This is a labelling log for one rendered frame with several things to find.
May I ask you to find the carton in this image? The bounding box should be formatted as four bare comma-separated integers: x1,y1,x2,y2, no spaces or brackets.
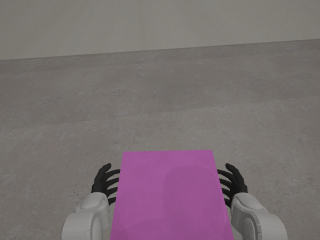
110,150,234,240

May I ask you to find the robot right forearm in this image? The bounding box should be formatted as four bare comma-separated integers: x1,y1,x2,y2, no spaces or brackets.
230,192,288,240

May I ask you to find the robot right hand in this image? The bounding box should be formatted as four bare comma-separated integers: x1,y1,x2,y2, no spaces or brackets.
217,163,248,209

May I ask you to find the robot left hand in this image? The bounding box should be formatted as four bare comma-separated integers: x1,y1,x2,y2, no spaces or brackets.
91,163,121,205

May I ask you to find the robot left forearm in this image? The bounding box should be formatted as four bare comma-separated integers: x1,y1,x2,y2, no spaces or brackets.
60,192,111,240

